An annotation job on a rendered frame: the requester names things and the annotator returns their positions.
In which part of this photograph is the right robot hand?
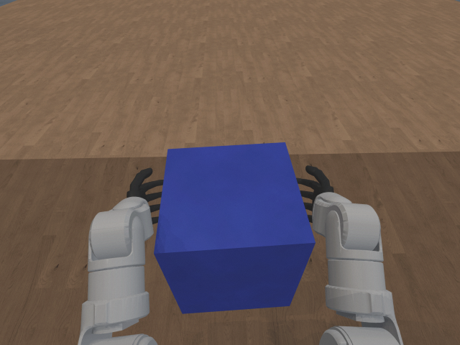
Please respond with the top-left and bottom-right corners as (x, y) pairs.
(296, 165), (334, 223)

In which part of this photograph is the robot right upper arm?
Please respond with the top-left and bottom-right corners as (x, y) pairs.
(319, 326), (399, 345)

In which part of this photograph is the carton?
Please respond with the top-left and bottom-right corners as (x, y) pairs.
(154, 142), (316, 314)

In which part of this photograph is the left robot hand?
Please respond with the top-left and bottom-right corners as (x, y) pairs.
(126, 168), (164, 224)

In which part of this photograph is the right robot forearm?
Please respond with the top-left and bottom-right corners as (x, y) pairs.
(312, 192), (403, 345)

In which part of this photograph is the left robot forearm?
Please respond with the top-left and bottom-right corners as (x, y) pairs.
(78, 197), (154, 345)

